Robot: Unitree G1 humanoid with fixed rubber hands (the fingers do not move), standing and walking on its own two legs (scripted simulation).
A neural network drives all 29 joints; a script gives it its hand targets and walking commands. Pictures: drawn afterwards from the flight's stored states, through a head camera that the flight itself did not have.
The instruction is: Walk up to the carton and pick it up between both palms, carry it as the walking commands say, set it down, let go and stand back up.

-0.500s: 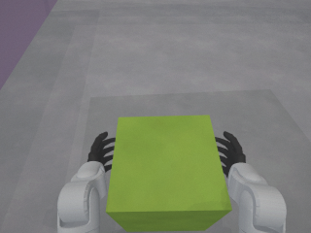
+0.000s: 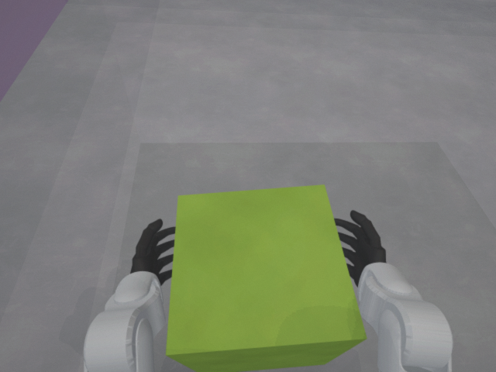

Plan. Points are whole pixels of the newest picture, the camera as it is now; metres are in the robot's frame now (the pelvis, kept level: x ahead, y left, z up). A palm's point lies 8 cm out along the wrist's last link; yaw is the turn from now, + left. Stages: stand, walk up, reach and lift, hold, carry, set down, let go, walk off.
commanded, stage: carry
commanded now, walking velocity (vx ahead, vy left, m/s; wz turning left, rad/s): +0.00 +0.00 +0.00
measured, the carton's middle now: (258, 287) +0.24 +0.01 +0.00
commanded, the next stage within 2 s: none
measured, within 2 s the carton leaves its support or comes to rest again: neither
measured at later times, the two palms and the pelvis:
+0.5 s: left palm (178, 98) +0.50 +0.18 +0.15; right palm (351, 106) +0.52 -0.12 +0.16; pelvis +0.26 +0.02 +0.05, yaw +2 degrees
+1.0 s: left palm (173, 72) +0.62 +0.21 +0.12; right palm (320, 82) +0.63 -0.09 +0.13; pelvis +0.37 +0.05 +0.04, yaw +2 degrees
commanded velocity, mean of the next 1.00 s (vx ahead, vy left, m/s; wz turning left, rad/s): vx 0.00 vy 0.00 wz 0.00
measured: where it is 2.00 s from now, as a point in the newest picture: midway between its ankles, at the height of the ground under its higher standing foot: (232, 337)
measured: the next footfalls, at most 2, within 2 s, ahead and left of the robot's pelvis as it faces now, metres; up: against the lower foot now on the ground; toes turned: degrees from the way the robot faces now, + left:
right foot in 0.18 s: +0.21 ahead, -0.07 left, +0.00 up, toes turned -4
left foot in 0.52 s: +0.39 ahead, +0.12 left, +0.00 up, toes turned -10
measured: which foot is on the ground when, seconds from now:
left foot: down 0.00-0.18, up 0.20-0.50, down 0.52-1.00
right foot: up 0.00-0.16, down 0.18-0.54, up 0.56-0.68, down 0.70-1.00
